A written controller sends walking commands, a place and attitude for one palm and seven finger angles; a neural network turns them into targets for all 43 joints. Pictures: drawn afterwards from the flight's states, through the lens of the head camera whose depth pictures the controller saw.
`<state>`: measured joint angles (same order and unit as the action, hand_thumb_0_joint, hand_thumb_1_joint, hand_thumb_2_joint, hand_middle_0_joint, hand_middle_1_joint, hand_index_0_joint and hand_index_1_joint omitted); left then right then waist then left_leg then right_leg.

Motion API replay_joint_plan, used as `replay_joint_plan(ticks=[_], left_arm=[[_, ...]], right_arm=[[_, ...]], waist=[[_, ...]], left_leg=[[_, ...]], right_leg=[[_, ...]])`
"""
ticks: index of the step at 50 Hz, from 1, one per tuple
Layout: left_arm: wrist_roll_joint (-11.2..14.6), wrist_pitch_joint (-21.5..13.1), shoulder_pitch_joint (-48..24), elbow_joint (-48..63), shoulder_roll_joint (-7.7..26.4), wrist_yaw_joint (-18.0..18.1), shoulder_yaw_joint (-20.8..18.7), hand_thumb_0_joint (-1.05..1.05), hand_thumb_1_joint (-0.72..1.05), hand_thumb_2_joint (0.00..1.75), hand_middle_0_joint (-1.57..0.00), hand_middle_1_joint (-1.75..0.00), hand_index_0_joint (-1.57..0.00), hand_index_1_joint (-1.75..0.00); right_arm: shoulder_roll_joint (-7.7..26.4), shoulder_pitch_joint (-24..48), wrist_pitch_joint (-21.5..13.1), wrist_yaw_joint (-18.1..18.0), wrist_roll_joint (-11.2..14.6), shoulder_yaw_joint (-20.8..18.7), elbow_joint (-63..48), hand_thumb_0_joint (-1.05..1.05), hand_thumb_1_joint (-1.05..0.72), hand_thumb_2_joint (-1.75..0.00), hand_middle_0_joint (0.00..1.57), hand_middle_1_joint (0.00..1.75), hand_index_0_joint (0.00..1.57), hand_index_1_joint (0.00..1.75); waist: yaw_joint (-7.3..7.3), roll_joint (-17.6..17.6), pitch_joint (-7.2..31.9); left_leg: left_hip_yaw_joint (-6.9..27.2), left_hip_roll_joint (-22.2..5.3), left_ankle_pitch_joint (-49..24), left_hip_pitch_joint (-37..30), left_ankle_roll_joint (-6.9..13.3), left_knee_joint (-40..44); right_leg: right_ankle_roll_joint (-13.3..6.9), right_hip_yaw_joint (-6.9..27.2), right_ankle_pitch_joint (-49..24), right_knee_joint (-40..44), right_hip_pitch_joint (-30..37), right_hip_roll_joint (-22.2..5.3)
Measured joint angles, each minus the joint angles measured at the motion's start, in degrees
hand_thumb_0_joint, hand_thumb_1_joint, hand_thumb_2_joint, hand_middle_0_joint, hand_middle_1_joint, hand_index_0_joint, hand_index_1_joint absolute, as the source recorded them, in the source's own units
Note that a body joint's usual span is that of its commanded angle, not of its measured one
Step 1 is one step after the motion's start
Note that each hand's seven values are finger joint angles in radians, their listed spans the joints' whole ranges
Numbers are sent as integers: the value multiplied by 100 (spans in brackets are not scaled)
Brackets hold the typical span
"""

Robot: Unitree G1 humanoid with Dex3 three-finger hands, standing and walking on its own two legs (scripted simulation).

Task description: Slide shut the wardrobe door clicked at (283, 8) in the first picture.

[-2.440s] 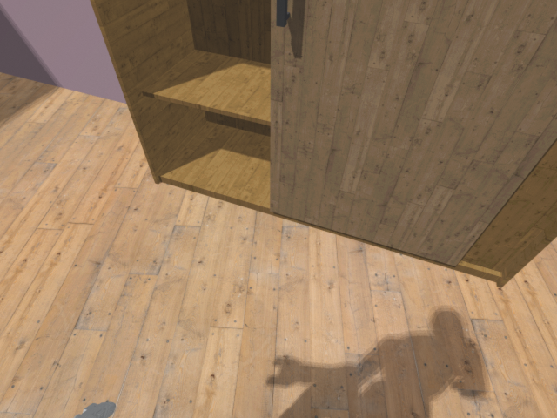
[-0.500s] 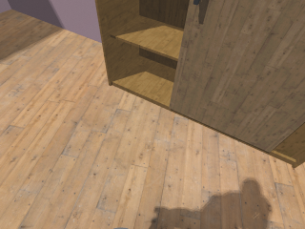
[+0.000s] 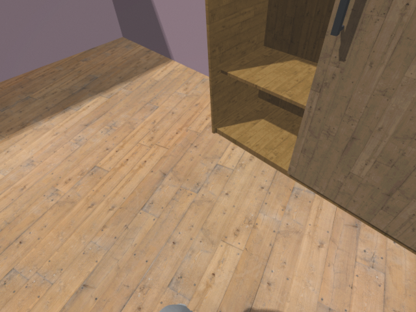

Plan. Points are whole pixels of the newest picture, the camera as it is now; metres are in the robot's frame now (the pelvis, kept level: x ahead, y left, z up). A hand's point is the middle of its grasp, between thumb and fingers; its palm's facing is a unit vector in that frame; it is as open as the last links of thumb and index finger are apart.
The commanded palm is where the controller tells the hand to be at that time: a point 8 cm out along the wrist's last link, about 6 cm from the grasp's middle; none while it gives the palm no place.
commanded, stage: walk to a spot facing it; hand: right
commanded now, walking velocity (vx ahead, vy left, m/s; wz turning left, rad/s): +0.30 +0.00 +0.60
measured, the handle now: out of the picture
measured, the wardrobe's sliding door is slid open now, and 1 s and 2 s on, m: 0.62 0.62 0.62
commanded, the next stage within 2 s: turn to face it in 1.16 s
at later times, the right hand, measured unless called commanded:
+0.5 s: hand (244, 248) +0.32 -0.07 -0.18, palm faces -0.35 +0.92 -0.17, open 7.3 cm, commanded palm none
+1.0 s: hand (245, 195) +0.49 -0.08 -0.18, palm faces -0.42 +0.90 -0.14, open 7.4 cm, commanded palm none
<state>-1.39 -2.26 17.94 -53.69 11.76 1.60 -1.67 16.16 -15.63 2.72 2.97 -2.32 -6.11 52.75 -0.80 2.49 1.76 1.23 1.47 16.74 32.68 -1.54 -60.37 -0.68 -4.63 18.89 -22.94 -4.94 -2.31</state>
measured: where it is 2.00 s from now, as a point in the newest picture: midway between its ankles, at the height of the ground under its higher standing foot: (172, 247)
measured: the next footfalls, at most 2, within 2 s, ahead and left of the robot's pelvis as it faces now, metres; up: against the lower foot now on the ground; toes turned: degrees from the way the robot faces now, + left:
left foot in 0.32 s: +0.24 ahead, +0.18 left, +0.00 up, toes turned +20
right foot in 0.72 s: +0.40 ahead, -0.01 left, +0.00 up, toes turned +13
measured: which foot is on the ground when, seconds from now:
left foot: up 0.00-0.30, down 0.32-0.72, up 0.74-1.00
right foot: down 0.00-0.32, up 0.34-0.70, down 0.72-1.00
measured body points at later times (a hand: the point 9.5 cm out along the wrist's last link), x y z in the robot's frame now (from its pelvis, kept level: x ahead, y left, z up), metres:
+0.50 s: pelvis +0.17 +0.07 -0.02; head +0.20 +0.07 +0.43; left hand +0.08 +0.30 -0.16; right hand +0.34 -0.12 -0.17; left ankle +0.20 +0.17 -0.74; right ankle +0.18 -0.07 -0.66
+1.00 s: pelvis +0.38 +0.07 +0.00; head +0.40 +0.05 +0.45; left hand +0.27 +0.28 -0.13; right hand +0.52 -0.13 -0.16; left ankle +0.34 +0.23 -0.64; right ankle +0.37 -0.02 -0.74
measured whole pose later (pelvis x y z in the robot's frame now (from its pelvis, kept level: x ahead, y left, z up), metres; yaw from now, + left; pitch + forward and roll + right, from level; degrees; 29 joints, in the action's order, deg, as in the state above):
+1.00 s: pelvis +0.38 +0.07 +0.00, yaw +30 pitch +0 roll +2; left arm -1.3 -4.8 21.0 -58.6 8.3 1.9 -2.2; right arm 11.9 -17.2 1.3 2.0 -2.3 -5.6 57.6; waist -1.1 2.6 -0.1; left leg -1.8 -4.5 9.4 36.4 -0.7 -67.7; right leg -1.4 -16.7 17.5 -21.0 -3.3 -4.4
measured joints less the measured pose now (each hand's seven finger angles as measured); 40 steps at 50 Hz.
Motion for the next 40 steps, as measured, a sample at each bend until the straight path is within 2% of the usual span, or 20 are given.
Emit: replay_joint_plan(ticks=[3, 6, 10, 14, 16, 17, 19, 20, 22, 25, 28, 32, 35, 36, 37, 39, 40], left_arm=[[7, -74, 306, -154, -54, 25, 44, 0, 91, 90, -20, -30, -20, -30], [2, -128, 568, -300, -124, 41, 72, 0, 91, 90, -20, -30, -20, -30], [-37, -135, 856, -495, -204, 36, 83, 0, 91, 90, -20, -30, -20, -30], [-47, -81, 1084, -709, -227, -3, 55, 0, 91, 90, -20, -30, -20, -30], [-4, -15, 1241, -812, -266, -47, 48, 0, 90, 90, -20, -30, -20, -30], [44, 36, 1269, -844, -281, -71, 48, 0, 90, 90, -20, -30, -20, -30], [85, 150, 1017, -864, -242, -73, 5, 0, 90, 90, -20, -30, -20, -30], [80, 174, 853, -827, -225, -73, -18, 1, 91, 90, -20, -30, -20, -30], [36, 190, 512, -684, -194, -84, -47, 1, 91, 90, -20, -30, -20, -30], [-17, 187, 61, -368, -169, -107, -84, 1, 91, 90, -20, -30, -20, -30], [-41, 164, -251, -118, -194, -155, -105, 0, 91, 90, -20, -30, -20, -30], [-38, 110, -506, 23, -237, -224, -107, 0, 91, 90, -20, -30, -20, -30], [-27, 31, -569, 55, -246, -245, -97, 0, 91, 90, -20, -30, -20, -30], [-24, -21, -562, 71, -230, -238, -85, 0, 91, 90, -20, -30, -20, -30], [-43, -76, -587, 56, -256, -219, -75, 0, 91, 90, -20, -30, -20, -30], [-82, -148, -583, 65, -290, -193, -30, 0, 91, 90, -20, -30, -20, -30], [-82, -173, -536, 60, -311, -172, -12, 0, 91, 90, -20, -30, -20, -30]], right_arm=[[41, 147, -26, 26, -11, -4, -76, 0, -91, -90, 19, 30, 20, 29], [8, 346, -4, 40, -5, 38, -85, 0, -91, -90, 19, 30, 20, 29], [-120, 708, 33, 81, 20, 137, -80, 0, -91, -90, 19, 30, 19, 29], [-257, 1093, -70, 94, 46, 238, -160, 0, -91, -90, 19, 30, 20, 29], [-249, 1165, -247, 85, 37, 285, -236, 0, -91, -90, 19, 30, 20, 29], [-241, 1174, -364, 52, 49, 290, -267, 0, -91, -90, 19, 30, 20, 29], [-292, 1165, -484, -34, 131, 307, -270, 0, -91, -90, 19, 30, 20, 29], [-309, 1113, -488, -70, 150, 323, -251, 0, -91, -90, 19, 30, 20, 29], [-352, 960, -457, -147, 150, 358, -152, 0, -91, -90, 20, 30, 20, 30], [-445, 684, -410, -218, 96, 381, 68, 0, -91, -89, 20, 30, 20, 30], [-418, 447, -406, -254, 82, 306, 201, -1, -93, -89, 20, 30, 21, 30], [-351, 168, -430, -227, 56, 291, 302, -1, -93, -89, 20, 30, 20, 30], [-316, -43, -431, -221, 62, 268, 331, 0, -92, -89, 20, 30, 20, 30], [-316, -134, -422, -222, 73, 257, 331, 0, -92, -90, 20, 30, 20, 30], [-288, -206, -403, -219, 92, 232, 345, 0, -92, -90, 20, 30, 20, 30], [-286, -302, -334, -223, 89, 193, 444, 0, -91, -90, 20, 30, 20, 30], [-292, -326, -301, -210, 73, 178, 506, 0, -91, -90, 20, 30, 20, 30]], waist=[[9, -6, -71], [77, -27, -216], [243, -87, -485], [415, -189, -755], [423, -124, -795], [380, -61, -784], [382, -118, -920], [404, -132, -953], [428, -149, -918], [434, -181, -707], [352, -207, -453], [155, -196, -214], [14, -169, -109], [-22, -179, -76], [-40, -92, -72], [-56, -33, -69], [-35, -43, -61]], left_leg=[[-107, -261, -372, 352, -63, -510], [-252, -470, -551, 534, -77, -391], [-571, -580, -604, 447, 7, 676], [-873, -367, -341, 1, 309, 1849], [-984, -246, -415, -538, 529, 2445], [-965, -241, -733, -541, 625, 2399], [-927, -110, -548, -544, 669, 2018], [-899, -47, -441, -656, 660, 2036], [-820, 68, -398, -932, 623, 2307], [-658, 172, -512, -1275, 575, 2801], [-507, 226, -514, -1538, 538, 3134], [-326, 226, -344, -1869, 438, 3319], [-235, 179, -52, -2086, 317, 3218], [-197, 169, 105, -2107, 268, 3070], [-104, 101, 318, -2038, 313, 2757], [-66, 31, 828, -1597, 347, 1463], [-108, -5, 808, -1326, 348, 760]], right_leg=[[21, -237, 20, 265, 328, -70], [72, -492, 139, 395, 620, -134], [194, -838, 384, 466, 994, -242], [404, -1153, 853, 106, 1234, -470], [436, -1199, 1164, -1001, 984, -668], [413, -1032, 1218, -2102, 573, -723], [313, -358, 1143, -4175, -376, -681], [280, -134, 927, -4821, -813, -642], [261, 61, 523, -5258, -1570, -669], [302, 109, 180, -4664, -2350, -761], [356, 88, -184, -3764, -2687, -780], [352, 23, -334, -2538, -2488, -630], [323, -68, -389, -1616, -1961, -436], [285, -110, -419, -1256, -1712, -382], [124, -204, -478, -1229, -1618, -306], [-105, -412, -279, -1356, -1467, -279], [-157, -491, -196, -1296, -1337, -283]])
